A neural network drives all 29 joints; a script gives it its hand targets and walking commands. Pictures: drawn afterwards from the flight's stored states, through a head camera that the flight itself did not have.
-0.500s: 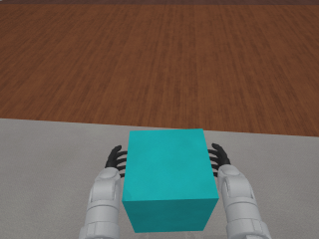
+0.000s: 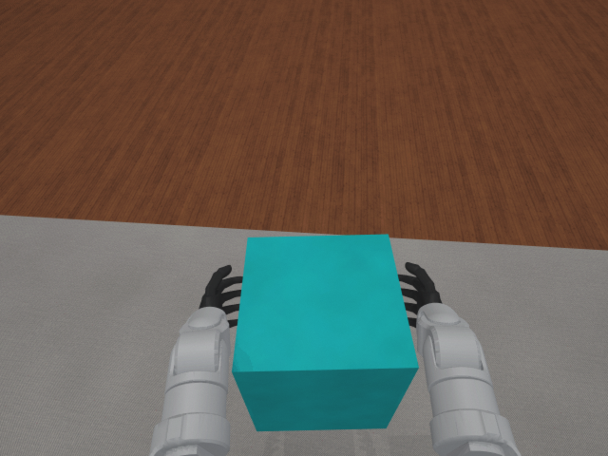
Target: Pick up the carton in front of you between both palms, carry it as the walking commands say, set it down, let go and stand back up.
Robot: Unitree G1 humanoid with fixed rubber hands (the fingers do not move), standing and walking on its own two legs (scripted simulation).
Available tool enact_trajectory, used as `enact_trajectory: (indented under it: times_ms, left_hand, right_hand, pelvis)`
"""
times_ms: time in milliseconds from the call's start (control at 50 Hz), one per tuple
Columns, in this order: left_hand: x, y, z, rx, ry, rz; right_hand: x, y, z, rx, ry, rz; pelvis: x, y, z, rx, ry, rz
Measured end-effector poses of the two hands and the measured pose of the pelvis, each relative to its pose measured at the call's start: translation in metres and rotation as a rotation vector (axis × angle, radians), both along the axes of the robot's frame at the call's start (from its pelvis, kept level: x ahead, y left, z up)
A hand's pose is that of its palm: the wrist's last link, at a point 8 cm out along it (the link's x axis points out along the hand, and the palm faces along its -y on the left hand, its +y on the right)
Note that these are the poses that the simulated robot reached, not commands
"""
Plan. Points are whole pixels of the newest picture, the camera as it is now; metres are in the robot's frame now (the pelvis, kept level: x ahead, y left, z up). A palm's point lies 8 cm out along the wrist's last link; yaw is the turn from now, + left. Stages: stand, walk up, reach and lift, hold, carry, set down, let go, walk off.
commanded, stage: reach and lift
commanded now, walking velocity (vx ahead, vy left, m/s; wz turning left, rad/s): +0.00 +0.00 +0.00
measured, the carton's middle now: (319, 337) +0.30 +0.00 -0.05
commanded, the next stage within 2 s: hold in 0.42 s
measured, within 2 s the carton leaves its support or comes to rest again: neither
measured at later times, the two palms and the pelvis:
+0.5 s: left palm (209, 315) +0.29 +0.15 +0.04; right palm (429, 311) +0.29 -0.15 +0.04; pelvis +0.00 +0.00 +0.00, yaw +0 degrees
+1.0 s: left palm (208, 310) +0.29 +0.15 +0.06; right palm (434, 307) +0.28 -0.15 +0.05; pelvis -0.01 +0.00 +0.00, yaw +0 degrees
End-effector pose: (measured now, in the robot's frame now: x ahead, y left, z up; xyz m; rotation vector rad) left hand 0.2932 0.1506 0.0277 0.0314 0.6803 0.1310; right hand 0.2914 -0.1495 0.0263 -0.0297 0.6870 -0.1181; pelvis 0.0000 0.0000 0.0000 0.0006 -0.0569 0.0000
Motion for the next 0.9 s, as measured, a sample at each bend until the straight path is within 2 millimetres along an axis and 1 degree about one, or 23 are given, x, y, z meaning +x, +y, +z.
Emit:
enact_trajectory:
  times_ms: [180, 320, 480, 640, 780, 900]
  left_hand:
    - [0.001, 0.0, 0.003, 0.007, 0.001, -0.004]
    - [-0.001, 0.001, 0.006, 0.01, 0.0, -0.005]
    - [-0.004, 0.002, 0.011, 0.006, -0.008, -0.004]
    - [-0.007, 0.003, 0.029, -0.005, -0.045, 0.003]
    - [-0.01, 0.001, 0.024, -0.011, -0.013, 0.005]
    - [-0.008, 0.0, 0.025, -0.01, -0.02, 0.004]
  right_hand:
    - [0.002, 0.0, 0.004, -0.01, 0.001, 0.009]
    - [0.001, 0.001, 0.007, -0.013, -0.001, 0.011]
    - [-0.003, 0.002, 0.012, -0.008, -0.008, 0.004]
    - [-0.007, 0.003, 0.029, 0.001, -0.046, -0.003]
    - [-0.011, 0.001, 0.024, 0.011, -0.013, -0.014]
    - [-0.01, 0.0, 0.024, 0.013, -0.02, -0.016]
  pelvis:
    - [0.008, -0.002, 0.002, 0.0, -0.005, 0.002]
    - [0.009, -0.001, 0.003, -0.001, -0.015, 0.001]
    - [0.005, 0.001, 0.003, -0.001, -0.028, 0.0]
    - [-0.001, 0.003, 0.003, 0.0, -0.054, -0.001]
    - [-0.008, 0.003, 0.002, 0.0, -0.066, -0.002]
    - [-0.009, 0.002, 0.001, 0.0, -0.063, -0.004]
